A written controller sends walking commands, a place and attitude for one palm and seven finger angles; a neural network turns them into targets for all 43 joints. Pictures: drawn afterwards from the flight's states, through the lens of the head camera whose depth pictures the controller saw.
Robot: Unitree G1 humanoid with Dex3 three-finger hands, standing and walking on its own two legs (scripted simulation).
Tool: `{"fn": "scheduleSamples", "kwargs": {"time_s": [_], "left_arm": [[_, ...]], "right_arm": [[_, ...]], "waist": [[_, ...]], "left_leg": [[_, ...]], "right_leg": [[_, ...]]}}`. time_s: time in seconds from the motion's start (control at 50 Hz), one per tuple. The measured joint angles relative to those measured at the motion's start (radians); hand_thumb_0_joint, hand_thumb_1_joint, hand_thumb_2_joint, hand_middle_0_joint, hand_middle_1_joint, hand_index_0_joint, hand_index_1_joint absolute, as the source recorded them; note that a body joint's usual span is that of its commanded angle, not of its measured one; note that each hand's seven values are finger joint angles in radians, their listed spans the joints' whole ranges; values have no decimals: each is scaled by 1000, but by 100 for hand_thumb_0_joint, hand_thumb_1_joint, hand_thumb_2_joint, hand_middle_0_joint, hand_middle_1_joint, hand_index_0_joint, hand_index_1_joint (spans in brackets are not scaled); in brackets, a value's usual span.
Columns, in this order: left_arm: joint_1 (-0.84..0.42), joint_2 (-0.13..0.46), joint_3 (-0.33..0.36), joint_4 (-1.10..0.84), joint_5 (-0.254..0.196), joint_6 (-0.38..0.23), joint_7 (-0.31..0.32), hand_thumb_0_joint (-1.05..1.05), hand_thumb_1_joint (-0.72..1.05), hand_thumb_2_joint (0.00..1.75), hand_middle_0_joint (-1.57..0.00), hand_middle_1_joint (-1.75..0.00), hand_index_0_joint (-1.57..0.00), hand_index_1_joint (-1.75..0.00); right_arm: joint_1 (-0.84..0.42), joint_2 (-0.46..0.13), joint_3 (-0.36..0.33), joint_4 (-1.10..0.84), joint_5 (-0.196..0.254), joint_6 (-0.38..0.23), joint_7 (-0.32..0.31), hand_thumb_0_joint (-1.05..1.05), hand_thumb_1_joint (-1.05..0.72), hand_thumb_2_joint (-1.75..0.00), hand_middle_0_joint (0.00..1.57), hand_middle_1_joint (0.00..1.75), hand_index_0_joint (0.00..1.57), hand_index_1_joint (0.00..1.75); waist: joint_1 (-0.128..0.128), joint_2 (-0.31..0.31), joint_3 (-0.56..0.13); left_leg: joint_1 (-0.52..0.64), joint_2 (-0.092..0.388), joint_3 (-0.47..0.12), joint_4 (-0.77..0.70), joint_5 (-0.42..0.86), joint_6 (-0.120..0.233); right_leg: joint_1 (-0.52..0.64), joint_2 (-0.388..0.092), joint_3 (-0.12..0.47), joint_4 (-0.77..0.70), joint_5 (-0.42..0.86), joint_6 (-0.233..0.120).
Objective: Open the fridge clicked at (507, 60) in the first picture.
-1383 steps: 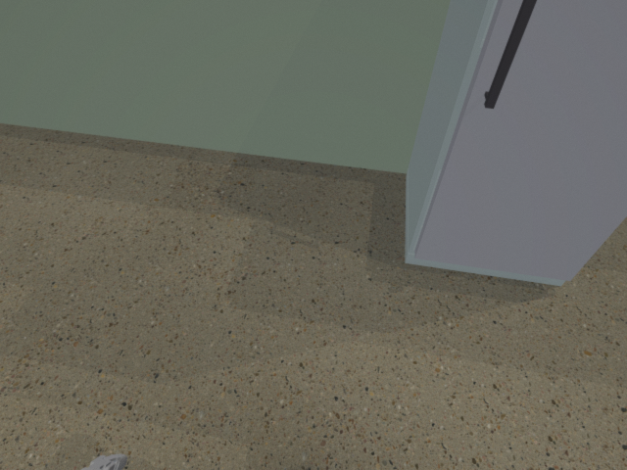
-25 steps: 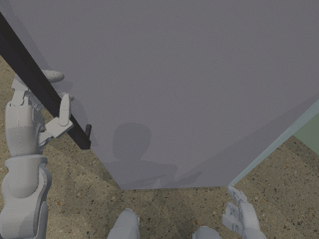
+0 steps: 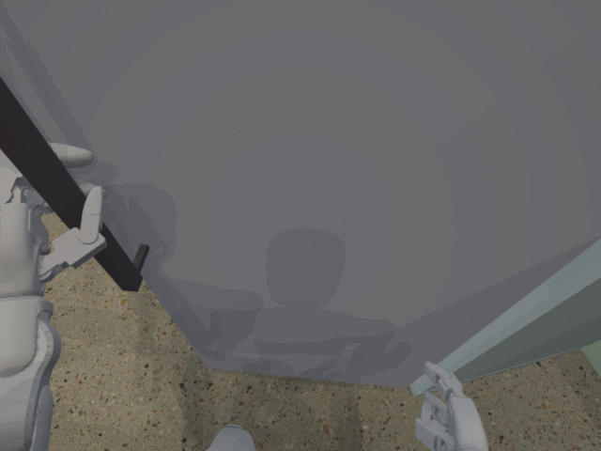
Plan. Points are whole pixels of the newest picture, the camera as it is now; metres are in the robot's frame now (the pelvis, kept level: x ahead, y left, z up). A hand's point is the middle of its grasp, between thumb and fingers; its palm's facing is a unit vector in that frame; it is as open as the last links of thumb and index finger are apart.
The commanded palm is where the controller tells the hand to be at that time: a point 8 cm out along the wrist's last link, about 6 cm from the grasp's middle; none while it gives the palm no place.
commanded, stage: stop walking and hold the door back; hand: left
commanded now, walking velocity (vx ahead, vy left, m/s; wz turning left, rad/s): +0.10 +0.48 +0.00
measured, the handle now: (72, 175) +0.32 +0.25 +0.20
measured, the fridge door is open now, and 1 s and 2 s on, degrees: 71 70 71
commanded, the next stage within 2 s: loosen the grip on the handle in 1.96 s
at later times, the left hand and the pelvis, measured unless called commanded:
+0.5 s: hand (89, 232) +0.28 +0.23 +0.18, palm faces +0.36 -0.91 -0.21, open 5.6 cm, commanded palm +0.25 +0.30 +0.16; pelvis -0.10 -0.02 +0.01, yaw +7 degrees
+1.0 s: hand (95, 216) +0.30 +0.23 +0.18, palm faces +0.26 -0.95 -0.16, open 5.5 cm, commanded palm +0.25 +0.28 +0.16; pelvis -0.13 +0.01 +0.00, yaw +3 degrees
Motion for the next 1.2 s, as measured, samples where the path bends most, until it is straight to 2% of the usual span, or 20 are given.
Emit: {"fn": "scheduleSamples", "kwargs": {"time_s": [0.02, 0.06, 0.1, 0.14, 0.24, 0.36, 0.42, 0.46, 0.5, 0.54, 0.64, 0.7, 0.78, 0.82, 0.9, 0.92, 0.98, 1.02, 1.12, 1.2], "left_arm": [[-5, 0, 24, 20, -1, -7, 5, -7, 63, 80, -45, -140, -26, -137], [-33, -37, 27, 100, 15, -39, 7, -9, 62, 80, -45, -140, -27, -136], [-60, -44, 11, 200, 25, -64, -1, -11, 62, 81, -45, -140, -30, -136], [-97, -32, -4, 302, 32, -97, -10, -12, 61, 81, -45, -140, -33, -137], [-254, -5, -45, 526, 46, -148, -23, -13, 61, 79, -45, -140, -40, -139], [-461, -16, -79, 676, 56, -140, -21, -10, 61, 81, -45, -140, -44, -140], [-551, -19, -96, 729, 58, -141, -25, -7, 62, 81, -45, -140, -45, -140], [-601, -6, -105, 770, 54, -147, -25, -6, 63, 81, -45, -140, -45, -140], [-629, -3, -106, 817, 56, -149, -20, -6, 64, 80, -45, -140, -44, -140], [-661, 6, -110, 873, 67, -146, -29, -6, 64, 80, -45, -140, -44, -140], [-727, 57, -107, 972, 68, -127, -59, -7, 62, 78, -45, -140, -44, -141], [-762, 58, -68, 1027, 68, -136, -59, -8, 63, 79, -45, -140, -44, -141], [-795, 47, -37, 1104, 77, -137, -73, -10, 63, 79, -45, -140, -45, -141], [-810, 46, -32, 1137, 80, -139, -80, -11, 62, 79, -45, -140, -45, -141], [-811, 38, -39, 1132, 78, -136, -79, -9, 62, 79, -45, -140, -45, -141], [-806, 38, -45, 1114, 76, -137, -78, -8, 63, 79, -45, -140, -45, -141], [-763, 31, -62, 1041, 52, -140, -63, -4, 67, 80, -45, -140, -44, -140], [-737, 21, -65, 994, 43, -128, -57, -4, 69, 79, -45, -140, -42, -141], [-668, 29, -69, 842, 34, -88, -58, -4, 70, 76, -45, -140, -38, -141], [-634, 55, -44, 787, 39, -98, -59, -6, 69, 76, -45, -140, -36, -141]], "right_arm": [[-13, -7, 3, 6, 4, 3, 0, 1, -90, -89, 21, 30, 21, 30], [-45, -49, -7, 45, -2, 13, -12, 1, -90, -89, 21, 30, 21, 30], [-52, -84, -21, 79, -2, 27, -22, 1, -91, -89, 21, 30, 21, 30], [-53, -110, -28, 97, -1, 42, -39, 1, -91, -89, 20, 30, 21, 30], [-54, -156, -37, 87, 6, 70, -51, 1, -91, -89, 20, 30, 20, 30], [-62, -178, -42, 57, 10, 76, -43, 1, -91, -89, 20, 30, 20, 30], [-60, -183, -39, 43, 9, 79, -38, 1, -91, -89, 20, 30, 20, 30], [-60, -155, -39, 40, 13, 81, -41, 1, -91, -89, 20, 30, 20, 30], [-35, -125, -28, 36, 19, 75, -43, 1, -91, -89, 20, 30, 20, 30], [1, -98, -10, 45, 25, 65, -45, 1, -91, -89, 20, 30, 20, 30], [82, -56, 40, 77, 29, 75, -43, 1, -91, -89, 20, 30, 21, 30], [68, -75, 36, 123, 22, 89, -46, 1, -90, -89, 21, 30, 21, 30], [74, -108, 20, 172, 20, 78, -53, 1, -91, -89, 21, 30, 21, 30], [83, -121, 18, 178, 17, 72, -60, 1, -91, -89, 21, 30, 21, 30], [105, -163, 7, 159, 8, 52, -66, 1, -91, -89, 20, 30, 21, 30], [104, -170, -2, 154, 7, 47, -67, 1, -91, -89, 20, 30, 21, 30], [97, -152, -18, 131, 13, 55, -62, 1, -91, -89, 20, 30, 20, 30], [97, -129, -12, 115, 13, 56, -54, 1, -91, -89, 20, 30, 20, 30], [85, -77, 27, 66, 11, 55, -28, 1, -91, -89, 20, 30, 20, 30], [35, -59, 44, 54, 10, 60, -20, 1, -91, -89, 20, 30, 21, 30]], "waist": [[6, -7, -9], [1, 22, -1], [-3, 24, -15], [-6, 12, -25], [-16, -21, -28], [-26, -58, -26], [-46, -54, -32], [-45, -71, -8], [-44, -50, -2], [-51, -20, -5], [-40, -10, -24], [-60, 29, 10], [-84, 19, 18], [-92, -7, 9], [-112, -27, -16], [-118, -30, -19], [-107, -44, -12], [-106, -33, -12], [-67, -24, -6], [-47, -18, 10]], "left_leg": [[-46, -13, 1, 103, -99, 13], [-126, -60, 0, 379, -237, 33], [-169, -114, 58, 574, -258, 31], [-174, -146, 124, 662, -227, 28], [-76, -162, 213, 469, -175, 43], [78, -144, 221, 157, -187, 73], [173, -133, 222, -49, -83, 97], [161, -138, 239, -31, -50, 105], [153, -115, 244, -30, -48, 108], [143, -94, 232, -44, -33, 110], [84, -78, 244, 39, -59, 92], [3, -86, 196, 259, -199, 92], [-70, -111, 188, 426, -203, 87], [-56, -104, 206, 362, -181, 90], [69, -79, 233, 64, -73, 90], [81, -80, 238, 27, -4, 92], [87, -76, 262, 28, -6, 106], [92, -61, 254, -12, 4, 107], [76, -22, 256, -42, 29, 85], [39, -4, 259, 24, -3, 64]], "right_leg": [[-8, -9, 0, -10, 73, -7], [-19, -13, -26, 53, 35, -9], [-3, -43, -41, 51, 6, -10], [16, -73, -53, 31, 11, -10], [25, -118, -90, 1, 50, -16], [-46, -135, -101, 11, 97, -14], [-101, -132, -103, 49, 108, -1], [-136, -119, -68, 126, 3, -10], [-177, -65, -57, 266, -116, -22], [-189, -21, -68, 330, -128, -26], [-46, 14, -85, 52, -53, -44], [-54, 31, -87, 70, 59, -78], [-34, 9, -70, 48, 63, -68], [-28, -6, -56, 32, 73, -61], [-39, -12, -41, 56, 63, -42], [-52, -15, -38, 83, 48, -38], [-102, 10, -4, 222, -112, -47], [-122, 34, -16, 273, -134, -46], [-53, 45, -53, 82, -36, -42], [7, 46, -59, -36, 93, -54]]}}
